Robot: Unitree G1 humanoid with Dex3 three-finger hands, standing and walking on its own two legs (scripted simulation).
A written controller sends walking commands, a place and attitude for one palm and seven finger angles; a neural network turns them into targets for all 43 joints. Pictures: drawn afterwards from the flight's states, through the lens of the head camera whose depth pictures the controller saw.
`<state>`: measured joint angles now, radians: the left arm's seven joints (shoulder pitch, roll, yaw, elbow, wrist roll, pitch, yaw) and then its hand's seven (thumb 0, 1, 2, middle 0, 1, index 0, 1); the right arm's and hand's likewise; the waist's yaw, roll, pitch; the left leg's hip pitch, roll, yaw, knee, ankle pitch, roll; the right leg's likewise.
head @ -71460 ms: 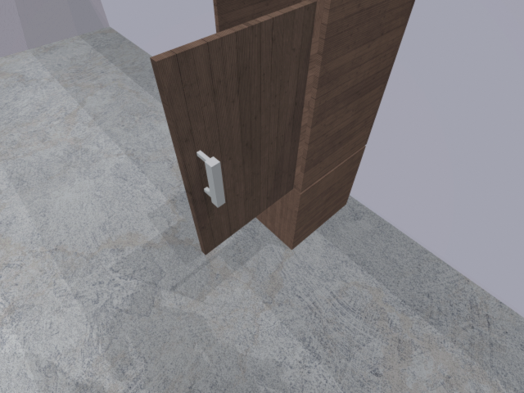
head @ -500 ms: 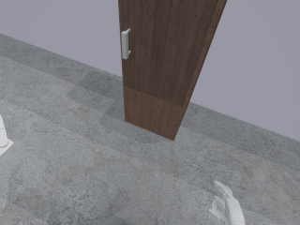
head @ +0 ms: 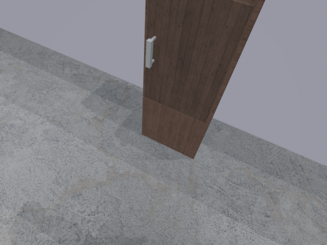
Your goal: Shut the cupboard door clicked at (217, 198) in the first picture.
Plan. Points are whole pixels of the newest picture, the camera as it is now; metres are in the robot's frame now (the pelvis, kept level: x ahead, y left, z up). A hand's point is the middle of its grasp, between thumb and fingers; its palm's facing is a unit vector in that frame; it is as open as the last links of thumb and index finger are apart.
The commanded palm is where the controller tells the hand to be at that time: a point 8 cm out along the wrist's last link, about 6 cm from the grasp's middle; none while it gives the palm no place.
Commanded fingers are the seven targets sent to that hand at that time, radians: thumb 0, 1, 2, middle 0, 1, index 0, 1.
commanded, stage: let the arm hang, fingers relaxed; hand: left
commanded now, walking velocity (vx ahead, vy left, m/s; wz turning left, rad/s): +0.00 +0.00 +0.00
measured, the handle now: (151, 52) +0.89 +0.10 -0.02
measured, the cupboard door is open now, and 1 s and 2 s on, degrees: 0 0 0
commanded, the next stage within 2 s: look to check the result in 0.72 s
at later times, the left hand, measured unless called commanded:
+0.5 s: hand out of the picture -0.05 +0.20 -0.17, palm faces +0.00 -0.99 -0.17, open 7.4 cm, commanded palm none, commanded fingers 0.00 0.90 0.90 -0.20 -0.30 -0.20 -0.30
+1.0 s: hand out of the picture -0.05 +0.20 -0.17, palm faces +0.01 -0.99 -0.17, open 7.4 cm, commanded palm none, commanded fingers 0.00 0.90 0.90 -0.20 -0.30 -0.20 -0.30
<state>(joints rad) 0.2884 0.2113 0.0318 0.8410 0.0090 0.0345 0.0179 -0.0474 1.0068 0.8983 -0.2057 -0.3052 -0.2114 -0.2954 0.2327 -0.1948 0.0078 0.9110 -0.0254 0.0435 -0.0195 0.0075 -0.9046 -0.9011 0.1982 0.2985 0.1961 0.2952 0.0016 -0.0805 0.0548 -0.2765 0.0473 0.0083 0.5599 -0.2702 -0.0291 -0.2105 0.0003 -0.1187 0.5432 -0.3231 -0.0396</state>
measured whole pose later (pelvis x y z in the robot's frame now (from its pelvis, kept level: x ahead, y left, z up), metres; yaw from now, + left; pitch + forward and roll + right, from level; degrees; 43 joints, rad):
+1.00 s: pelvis -0.02 +0.03 +0.01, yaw -3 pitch -1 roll +0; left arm 0.35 0.13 0.02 1.15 0.01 0.00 0.03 0.00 0.90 0.90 -0.19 -0.30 -0.20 -0.29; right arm 0.33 -0.10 0.00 1.11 -0.01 0.01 -0.04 0.00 -0.91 -0.90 0.20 0.30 0.20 0.30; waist 0.00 0.00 0.02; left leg -0.22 0.02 0.07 0.43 -0.18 0.02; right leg -0.18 -0.03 -0.06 0.43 -0.22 0.00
